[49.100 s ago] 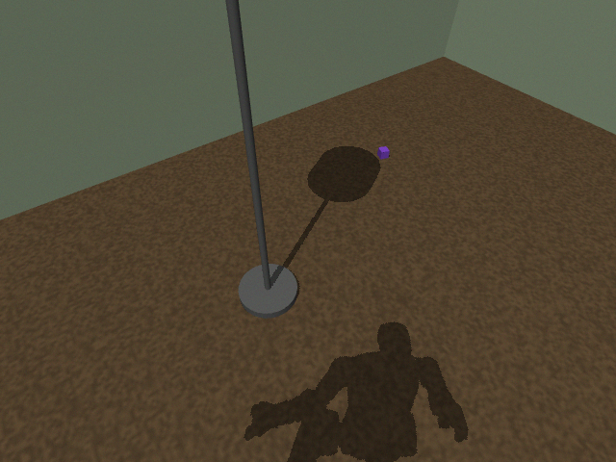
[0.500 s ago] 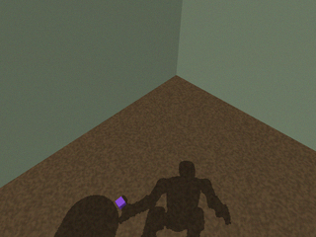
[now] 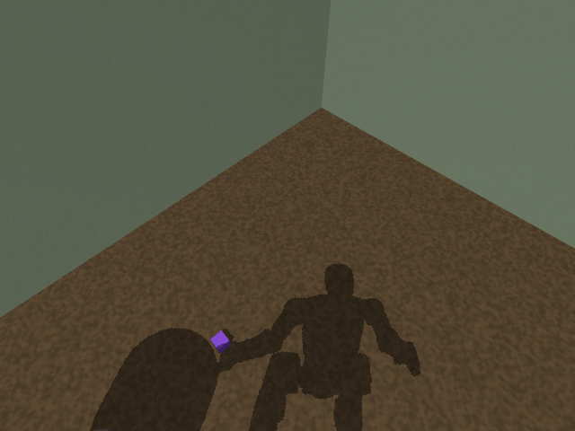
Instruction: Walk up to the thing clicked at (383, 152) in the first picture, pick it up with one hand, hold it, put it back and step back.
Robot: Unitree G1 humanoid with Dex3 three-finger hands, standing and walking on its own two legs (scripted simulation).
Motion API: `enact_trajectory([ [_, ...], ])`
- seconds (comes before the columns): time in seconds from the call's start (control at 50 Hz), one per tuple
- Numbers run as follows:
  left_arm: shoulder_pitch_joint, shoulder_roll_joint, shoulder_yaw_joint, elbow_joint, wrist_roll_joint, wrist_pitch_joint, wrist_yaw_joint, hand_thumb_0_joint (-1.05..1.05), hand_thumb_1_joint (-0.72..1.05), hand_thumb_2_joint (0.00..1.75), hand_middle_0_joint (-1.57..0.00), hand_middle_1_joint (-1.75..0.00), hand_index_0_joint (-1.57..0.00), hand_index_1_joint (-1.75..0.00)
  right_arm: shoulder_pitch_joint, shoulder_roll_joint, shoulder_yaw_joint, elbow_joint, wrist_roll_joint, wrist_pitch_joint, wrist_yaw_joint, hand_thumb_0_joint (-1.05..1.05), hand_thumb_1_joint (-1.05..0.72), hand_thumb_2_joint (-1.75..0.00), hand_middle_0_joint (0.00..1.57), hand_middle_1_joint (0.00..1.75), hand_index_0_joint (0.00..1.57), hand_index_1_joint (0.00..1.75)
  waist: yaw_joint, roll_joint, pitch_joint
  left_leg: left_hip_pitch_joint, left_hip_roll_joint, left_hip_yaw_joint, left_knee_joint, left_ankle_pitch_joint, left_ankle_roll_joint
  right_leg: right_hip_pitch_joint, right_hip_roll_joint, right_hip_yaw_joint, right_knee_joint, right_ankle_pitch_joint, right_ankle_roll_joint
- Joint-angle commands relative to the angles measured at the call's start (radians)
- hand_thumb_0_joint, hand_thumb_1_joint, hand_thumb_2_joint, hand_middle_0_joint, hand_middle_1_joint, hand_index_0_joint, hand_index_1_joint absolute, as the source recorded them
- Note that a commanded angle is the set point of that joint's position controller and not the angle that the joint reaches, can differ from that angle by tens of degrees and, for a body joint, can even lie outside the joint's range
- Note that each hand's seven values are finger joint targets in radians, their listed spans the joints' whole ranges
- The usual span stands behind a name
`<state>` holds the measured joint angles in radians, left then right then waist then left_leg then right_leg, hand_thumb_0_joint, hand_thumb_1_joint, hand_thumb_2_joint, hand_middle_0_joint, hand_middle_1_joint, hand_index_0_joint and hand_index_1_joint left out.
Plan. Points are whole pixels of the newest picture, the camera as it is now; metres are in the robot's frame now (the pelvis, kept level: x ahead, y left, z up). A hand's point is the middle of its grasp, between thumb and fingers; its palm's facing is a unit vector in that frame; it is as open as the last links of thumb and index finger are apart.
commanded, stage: step back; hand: left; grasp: from above
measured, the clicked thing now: (220, 342) +0.48 +0.24 -0.75
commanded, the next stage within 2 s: none
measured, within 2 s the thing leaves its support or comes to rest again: neither
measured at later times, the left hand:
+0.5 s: hand out of the picture +0.03 +0.31 -0.18, palm faces -0.10 -0.92 -0.37, open 7.4 cm
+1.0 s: hand out of the picture -0.07 +0.32 -0.16, palm faces -0.02 -0.92 -0.39, open 7.4 cm
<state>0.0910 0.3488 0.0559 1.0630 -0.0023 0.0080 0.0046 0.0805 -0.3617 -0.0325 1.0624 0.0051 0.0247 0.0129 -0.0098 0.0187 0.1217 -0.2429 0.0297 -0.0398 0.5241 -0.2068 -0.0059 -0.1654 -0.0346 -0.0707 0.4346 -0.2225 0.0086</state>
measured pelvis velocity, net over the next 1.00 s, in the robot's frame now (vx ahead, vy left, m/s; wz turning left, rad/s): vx -0.21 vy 0.05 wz -0.02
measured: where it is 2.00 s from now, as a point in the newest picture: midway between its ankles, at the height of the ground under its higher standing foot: outside the picture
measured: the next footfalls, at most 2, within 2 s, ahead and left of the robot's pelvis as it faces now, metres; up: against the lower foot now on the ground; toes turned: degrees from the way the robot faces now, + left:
right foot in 0.62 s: -0.11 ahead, -0.08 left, +0.00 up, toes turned -4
left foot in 0.94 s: -0.16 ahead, +0.17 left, +0.00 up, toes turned -3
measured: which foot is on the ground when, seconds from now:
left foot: down 0.00-0.64, up 0.66-0.92, down 0.94-1.00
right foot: down 0.00-0.18, up 0.20-0.60, down 0.62-0.96, up 0.98-1.00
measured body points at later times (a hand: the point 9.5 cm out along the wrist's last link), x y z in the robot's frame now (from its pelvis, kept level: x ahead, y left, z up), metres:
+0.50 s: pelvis -0.08 +0.05 -0.01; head -0.01 +0.07 +0.43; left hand +0.04 +0.36 -0.15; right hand +0.00 -0.26 -0.13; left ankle -0.02 +0.14 -0.74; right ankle -0.13 -0.09 -0.69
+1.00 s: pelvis -0.21 +0.05 -0.02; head -0.16 +0.06 +0.42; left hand -0.07 +0.36 -0.13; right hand -0.14 -0.27 -0.13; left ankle -0.20 +0.17 -0.74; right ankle -0.15 -0.08 -0.73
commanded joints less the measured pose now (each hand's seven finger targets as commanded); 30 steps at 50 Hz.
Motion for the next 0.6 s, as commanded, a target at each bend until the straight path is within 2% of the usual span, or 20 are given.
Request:
enact_trajectory([
  [0.0, -0.102, 0.293, 0.076, -0.159, 0.022, -0.003, 0.022, 0.0, 0.9, 0.9, -0.2, -0.3, -0.2, -0.3, 0.074, -0.198, -0.061, -0.108, -0.004, 0.021, -0.006, 0.0, -0.9, -0.9, 0.2, 0.3, 0.2, 0.3, -0.021, -0.203, -0.163, -0.01, -0.064, -0.007, 0.388, -0.284, 0.055, -0.092, -0.342, 0.26, -0.062, 0.395, -0.26],
  [0.02, -0.124, 0.301, 0.077, -0.174, 0.03, -0.001, 0.024, 0.0, 0.9, 0.9, -0.2, -0.3, -0.2, -0.3, 0.092, -0.202, -0.066, -0.121, -0.002, 0.028, -0.002, 0.0, -0.9, -0.9, 0.2, 0.3, 0.2, 0.3, -0.031, -0.206, -0.142, -0.014, -0.045, -0.045, 0.428, -0.331, 0.064, -0.14, -0.35, 0.252, -0.044, 0.377, -0.266],
  [0.04, -0.143, 0.296, 0.075, -0.19, 0.032, -0.002, 0.025, 0.0, 0.9, 0.9, -0.2, -0.3, -0.2, -0.3, 0.112, -0.196, -0.066, -0.132, 0.002, 0.029, 0.001, 0.0, -0.9, -0.9, 0.2, 0.3, 0.2, 0.3, -0.039, -0.214, -0.123, -0.039, -0.041, -0.048, 0.414, -0.32, 0.064, -0.138, -0.33, 0.226, -0.018, 0.39, -0.251],
  [0.08, -0.139, 0.284, 0.067, -0.207, 0.033, 0.004, 0.025, 0.0, 0.9, 0.9, -0.2, -0.3, -0.2, -0.3, 0.132, -0.199, -0.07, -0.141, -0.002, 0.019, 0.001, 0.0, -0.9, -0.9, 0.2, 0.3, 0.2, 0.3, -0.033, -0.2, -0.134, -0.058, -0.031, -0.008, 0.232, -0.196, 0.055, -0.074, -0.265, 0.183, 0.074, 0.381, -0.191],
  [0.1, -0.14, 0.276, 0.064, -0.214, 0.026, 0.011, 0.025, 0.0, 0.9, 0.9, -0.2, -0.3, -0.2, -0.3, 0.163, -0.191, -0.072, -0.134, -0.011, 0.012, -0.001, 0.0, -0.9, -0.9, 0.2, 0.3, 0.2, 0.3, -0.043, -0.184, -0.141, -0.042, -0.028, 0.021, 0.066, -0.075, 0.047, -0.048, -0.232, 0.155, 0.143, 0.341, -0.152],
  [0.12, -0.105, 0.251, 0.058, -0.22, 0.016, 0.022, 0.02, 0.0, 0.9, 0.9, -0.2, -0.3, -0.2, -0.3, 0.145, -0.208, -0.078, -0.14, -0.021, 0.001, -0.005, 0.0, -0.9, -0.9, 0.2, 0.3, 0.2, 0.3, -0.027, -0.073, -0.139, -0.005, -0.001, -0.009, -0.071, 0.203, 0.043, -0.06, -0.158, 0.11, 0.242, 0.257, -0.115],
  [0.14, -0.056, 0.192, 0.05, -0.23, 0.001, 0.032, 0.019, 0.0, 0.9, 0.9, -0.2, -0.3, -0.2, -0.3, 0.117, -0.275, -0.095, -0.168, -0.047, -0.01, -0.01, 0.0, -0.9, -0.9, 0.2, 0.3, 0.2, 0.3, 0.001, 0.115, -0.154, 0.058, 0.153, -0.244, -0.13, 0.471, 0.078, -0.165, -0.008, 0.076, 0.404, 0.04, -0.059],
  [0.16, -0.041, 0.168, 0.045, -0.232, -0.001, 0.043, 0.028, 0.0, 0.9, 0.9, -0.2, -0.3, -0.2, -0.3, 0.105, -0.344, -0.107, -0.186, -0.049, -0.016, -0.012, 0.0, -0.9, -0.9, 0.2, 0.3, 0.2, 0.3, 0.006, 0.194, -0.152, 0.093, 0.249, -0.366, -0.132, 0.652, 0.136, -0.287, 0.125, 0.157, 0.531, -0.407, -0.048],
  [0.18, -0.052, 0.198, 0.054, -0.226, 0.004, 0.046, 0.04, 0.0, 0.9, 0.9, -0.2, -0.3, -0.2, -0.3, 0.112, -0.377, -0.113, -0.192, -0.035, -0.017, -0.014, 0.0, -0.9, -0.9, 0.2, 0.3, 0.2, 0.3, -0.036, 0.21, -0.181, 0.047, 0.306, -0.457, -0.151, 0.605, 0.194, -0.261, 0.141, 0.266, 0.64, -0.47, -0.046],
  [0.2, -0.069, 0.215, 0.055, -0.22, 0.006, 0.049, 0.048, 0.0, 0.9, 0.9, -0.2, -0.3, -0.2, -0.3, 0.071, -0.345, -0.107, -0.204, -0.032, -0.017, -0.021, 0.0, -0.9, -0.9, 0.2, 0.3, 0.2, 0.3, -0.027, 0.152, -0.176, 0.049, 0.29, -0.406, -0.142, 0.565, 0.19, -0.281, 0.135, 0.304, 0.711, -0.433, -0.052],
  [0.22, -0.024, 0.219, 0.051, -0.214, 0.0, 0.049, 0.05, 0.0, 0.9, 0.9, -0.2, -0.3, -0.2, -0.3, 0.012, -0.308, -0.096, -0.219, -0.034, -0.016, -0.029, 0.0, -0.9, -0.9, 0.2, 0.3, 0.2, 0.3, 0.014, 0.133, -0.18, 0.091, 0.241, -0.292, -0.1, 0.567, 0.179, -0.327, 0.132, 0.3, 0.764, -0.376, -0.048],
  [0.24, 0.02, 0.218, 0.052, -0.201, -0.007, 0.048, 0.048, 0.0, 0.9, 0.9, -0.2, -0.3, -0.2, -0.3, -0.017, -0.272, -0.088, -0.236, -0.04, -0.017, -0.036, 0.0, -0.9, -0.9, 0.2, 0.3, 0.2, 0.3, 0.04, 0.131, -0.189, 0.128, 0.201, -0.222, -0.059, 0.568, 0.182, -0.349, 0.126, 0.287, 0.791, -0.315, -0.042],
  [0.26, 0.035, 0.227, 0.054, -0.2, -0.005, 0.046, 0.047, 0.0, 0.9, 0.9, -0.2, -0.3, -0.2, -0.3, 0.006, -0.255, -0.086, -0.247, -0.039, -0.019, -0.041, 0.0, -0.9, -0.9, 0.2, 0.3, 0.2, 0.3, 0.037, 0.136, -0.203, 0.151, 0.197, -0.202, -0.042, 0.549, 0.19, -0.349, 0.113, 0.27, 0.789, -0.286, -0.036],
  [0.32, 0.017, 0.223, 0.059, -0.226, 0.009, 0.037, 0.038, 0.0, 0.9, 0.9, -0.2, -0.3, -0.2, -0.3, 0.086, -0.227, -0.086, -0.244, -0.035, -0.021, -0.048, 0.0, -0.9, -0.9, 0.2, 0.3, 0.2, 0.3, -0.008, 0.09, -0.194, 0.22, 0.209, -0.204, -0.041, 0.56, 0.227, -0.35, 0.111, 0.242, 0.751, -0.298, 0.004],
  [0.38, 0.018, 0.217, 0.061, -0.248, 0.011, 0.031, 0.034, 0.0, 0.9, 0.9, -0.2, -0.3, -0.2, -0.3, 0.104, -0.247, -0.091, -0.253, -0.03, -0.018, -0.051, 0.0, -0.9, -0.9, 0.2, 0.3, 0.2, 0.3, -0.028, 0.101, -0.173, 0.247, 0.25, -0.209, -0.028, 0.566, 0.272, -0.349, 0.095, 0.223, 0.646, -0.322, 0.015],
  [0.42, 0.016, 0.212, 0.067, -0.256, 0.011, 0.028, 0.029, 0.0, 0.9, 0.9, -0.2, -0.3, -0.2, -0.3, 0.12, -0.253, -0.092, -0.259, -0.032, -0.018, -0.052, 0.0, -0.9, -0.9, 0.2, 0.3, 0.2, 0.3, -0.045, 0.11, -0.175, 0.239, 0.257, -0.217, -0.035, 0.513, 0.269, -0.32, 0.082, 0.203, 0.552, -0.309, 0.011],
  [0.44, 0.036, 0.216, 0.069, -0.255, 0.012, 0.026, 0.027, 0.0, 0.9, 0.9, -0.2, -0.3, -0.2, -0.3, 0.106, -0.265, -0.094, -0.269, -0.032, -0.017, -0.05, 0.0, -0.9, -0.9, 0.2, 0.3, 0.2, 0.3, -0.038, 0.108, -0.175, 0.207, 0.258, -0.211, -0.04, 0.467, 0.272, -0.29, 0.08, 0.192, 0.53, -0.303, 0.01],
  [0.52, 0.121, 0.211, 0.076, -0.234, 0.018, 0.021, 0.01, 0.0, 0.9, 0.9, -0.2, -0.3, -0.2, -0.3, 0.05, -0.279, -0.09, -0.289, -0.028, -0.011, -0.043, 0.0, -0.9, -0.9, 0.2, 0.3, 0.2, 0.3, -0.009, 0.132, -0.202, 0.082, 0.241, -0.19, -0.056, 0.24, 0.223, -0.139, 0.051, 0.105, 0.318, -0.242, -0.018],
  [0.56, 0.216, 0.197, 0.078, -0.201, 0.023, 0.017, 0.004, 0.0, 0.9, 0.9, -0.2, -0.3, -0.2, -0.3, 0.01, -0.288, -0.089, -0.292, -0.021, -0.002, -0.038, 0.0, -0.9, -0.9, 0.2, 0.3, 0.2, 0.3, 0.038, 0.131, -0.206, -0.025, 0.211, -0.159, -0.019, 0.139, 0.175, 0.0, 0.044, 0.067, 0.094, -0.079, -0.047],
  [0.58, 0.237, 0.211, 0.082, -0.194, 0.032, 0.01, 0.005, 0.0, 0.9, 0.9, -0.2, -0.3, -0.2, -0.3, 0.011, -0.263, -0.08, -0.285, -0.014, 0.001, -0.035, 0.0, -0.9, -0.9, 0.2, 0.3, 0.2, 0.3, 0.044, 0.094, -0.201, -0.097, 0.179, -0.141, 0.013, 0.061, 0.127, 0.048, 0.023, 0.109, 0.036, -0.032, -0.063],
])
